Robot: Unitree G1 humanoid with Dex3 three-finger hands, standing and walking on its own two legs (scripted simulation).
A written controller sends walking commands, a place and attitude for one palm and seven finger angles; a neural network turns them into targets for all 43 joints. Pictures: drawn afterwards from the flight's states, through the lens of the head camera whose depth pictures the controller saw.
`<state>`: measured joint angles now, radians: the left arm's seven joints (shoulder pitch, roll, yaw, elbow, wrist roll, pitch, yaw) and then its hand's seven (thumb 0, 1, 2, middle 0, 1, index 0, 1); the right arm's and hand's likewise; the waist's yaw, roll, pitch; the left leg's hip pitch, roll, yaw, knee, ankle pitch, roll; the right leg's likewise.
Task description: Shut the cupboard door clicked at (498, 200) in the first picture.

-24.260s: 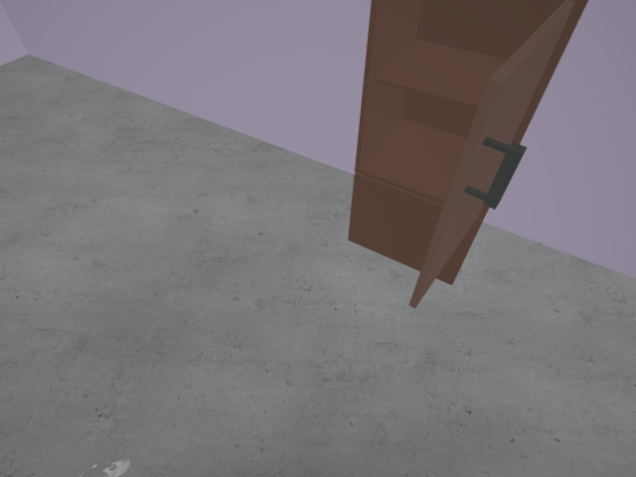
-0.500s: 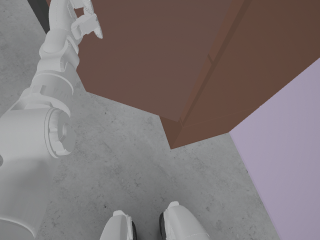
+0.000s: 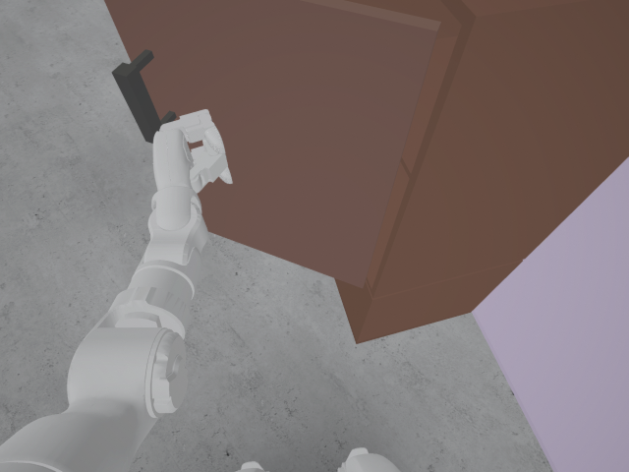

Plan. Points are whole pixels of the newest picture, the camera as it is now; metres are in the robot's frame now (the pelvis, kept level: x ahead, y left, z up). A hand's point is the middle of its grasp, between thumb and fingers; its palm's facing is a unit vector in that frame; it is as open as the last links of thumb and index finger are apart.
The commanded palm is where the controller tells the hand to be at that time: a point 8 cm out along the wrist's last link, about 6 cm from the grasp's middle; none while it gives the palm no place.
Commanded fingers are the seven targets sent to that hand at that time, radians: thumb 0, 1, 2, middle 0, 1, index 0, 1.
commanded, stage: pull the fist back off the door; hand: left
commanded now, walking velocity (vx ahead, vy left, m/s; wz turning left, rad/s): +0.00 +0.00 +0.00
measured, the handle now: (150, 98) +0.63 +0.19 +0.09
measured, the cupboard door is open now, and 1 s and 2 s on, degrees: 53 53 53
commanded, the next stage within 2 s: draw the hand back to the body in 0.26 s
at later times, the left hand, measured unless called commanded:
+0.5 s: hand (216, 180) +0.45 +0.09 +0.11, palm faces +0.07 -1.00 -0.01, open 3.1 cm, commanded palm +0.39 +0.14 +0.11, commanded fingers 0.00 0.90 0.90 -1.30 -1.50 -1.30 -1.50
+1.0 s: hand (105, 277) +0.31 +0.17 +0.15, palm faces +0.09 -0.98 -0.16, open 3.1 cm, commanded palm +0.27 +0.23 +0.16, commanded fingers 0.00 0.90 0.90 -0.97 -1.14 -0.97 -1.14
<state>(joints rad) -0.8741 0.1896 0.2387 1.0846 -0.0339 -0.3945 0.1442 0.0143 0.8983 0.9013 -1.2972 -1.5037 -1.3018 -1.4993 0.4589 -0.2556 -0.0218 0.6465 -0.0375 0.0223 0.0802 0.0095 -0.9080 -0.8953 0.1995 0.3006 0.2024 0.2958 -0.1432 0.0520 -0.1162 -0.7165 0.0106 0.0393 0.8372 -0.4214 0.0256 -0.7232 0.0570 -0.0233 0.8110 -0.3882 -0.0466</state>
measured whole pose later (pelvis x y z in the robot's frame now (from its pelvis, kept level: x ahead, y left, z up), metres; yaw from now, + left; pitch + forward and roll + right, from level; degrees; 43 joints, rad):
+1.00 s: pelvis -0.01 +0.01 +0.04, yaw +1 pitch +1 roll +0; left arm -0.07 0.23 0.06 0.13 -0.11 -0.09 0.01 0.01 0.90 0.90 -1.20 -1.39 -1.20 -1.39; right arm 0.18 -0.25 0.02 0.58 0.05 -0.01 -0.06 0.02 -0.91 -0.90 0.20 0.30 0.20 0.30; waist 0.00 0.05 -0.04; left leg -0.26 -0.02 0.04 0.54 -0.30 0.04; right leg -0.28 0.03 -0.02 0.54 -0.29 -0.03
